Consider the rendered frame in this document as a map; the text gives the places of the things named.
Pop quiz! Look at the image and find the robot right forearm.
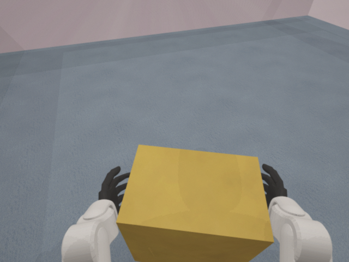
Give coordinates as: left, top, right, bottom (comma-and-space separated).
268, 196, 333, 262

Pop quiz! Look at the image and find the carton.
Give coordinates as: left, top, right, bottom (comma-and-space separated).
116, 145, 274, 262

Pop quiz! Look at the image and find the robot left forearm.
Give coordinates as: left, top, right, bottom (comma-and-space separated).
61, 199, 119, 262

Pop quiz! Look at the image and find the right robot hand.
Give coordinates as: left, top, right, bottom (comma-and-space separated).
261, 164, 287, 208

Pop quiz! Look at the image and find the left robot hand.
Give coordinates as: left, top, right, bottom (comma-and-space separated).
99, 166, 130, 214

